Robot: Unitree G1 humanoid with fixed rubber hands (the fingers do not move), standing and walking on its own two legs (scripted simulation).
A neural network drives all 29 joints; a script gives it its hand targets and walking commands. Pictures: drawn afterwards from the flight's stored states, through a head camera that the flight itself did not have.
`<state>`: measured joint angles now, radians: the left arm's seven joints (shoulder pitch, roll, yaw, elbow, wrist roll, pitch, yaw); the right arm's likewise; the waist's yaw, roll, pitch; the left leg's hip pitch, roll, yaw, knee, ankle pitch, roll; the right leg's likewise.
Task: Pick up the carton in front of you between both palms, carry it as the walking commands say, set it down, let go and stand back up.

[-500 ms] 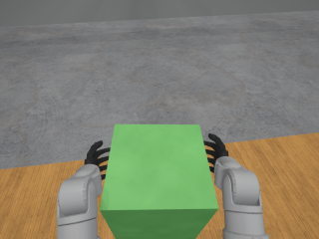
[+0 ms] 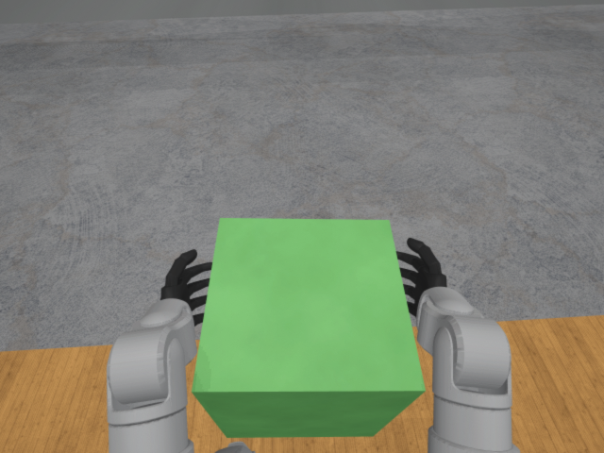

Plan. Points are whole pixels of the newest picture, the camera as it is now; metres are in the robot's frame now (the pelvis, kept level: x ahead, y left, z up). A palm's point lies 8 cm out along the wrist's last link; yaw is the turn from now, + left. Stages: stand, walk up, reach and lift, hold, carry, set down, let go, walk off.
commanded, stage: carry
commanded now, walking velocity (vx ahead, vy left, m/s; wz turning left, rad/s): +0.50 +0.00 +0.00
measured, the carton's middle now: (302, 336) +0.27 +0.01 +0.02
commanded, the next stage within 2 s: none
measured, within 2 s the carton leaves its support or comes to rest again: neither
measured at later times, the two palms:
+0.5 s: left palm (230, 111) +0.69 +0.15 +0.10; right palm (386, 109) +0.68 -0.15 +0.11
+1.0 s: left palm (249, 46) +1.04 +0.15 +0.08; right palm (364, 42) +1.05 -0.15 +0.09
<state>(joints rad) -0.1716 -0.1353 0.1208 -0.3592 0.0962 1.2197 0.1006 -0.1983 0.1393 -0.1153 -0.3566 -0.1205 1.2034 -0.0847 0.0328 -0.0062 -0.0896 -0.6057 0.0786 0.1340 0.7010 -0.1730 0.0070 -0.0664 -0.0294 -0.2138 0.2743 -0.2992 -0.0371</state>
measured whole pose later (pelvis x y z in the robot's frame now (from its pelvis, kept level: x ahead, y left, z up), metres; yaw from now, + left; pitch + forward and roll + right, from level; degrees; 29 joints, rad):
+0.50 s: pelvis +0.32 +0.02 -0.01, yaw -2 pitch +5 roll +0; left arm -0.60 -0.01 0.18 -0.01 0.07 1.20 0.13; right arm -0.65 0.01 -0.19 0.05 -0.03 1.15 -0.13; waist -0.04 0.00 0.00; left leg -0.17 0.01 0.20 0.46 -0.37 0.05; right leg -0.69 -0.07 -0.09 0.78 -0.15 -0.05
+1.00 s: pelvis +0.67 -0.01 -0.03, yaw -3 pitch +6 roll -1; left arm -0.68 -0.05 0.24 0.02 0.05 1.18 0.15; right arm -0.69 0.04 -0.28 -0.03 -0.10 1.20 -0.12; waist 0.08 0.04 0.03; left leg -0.64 0.03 0.05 0.52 0.17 0.04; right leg -0.15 0.04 -0.12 0.53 -0.49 -0.06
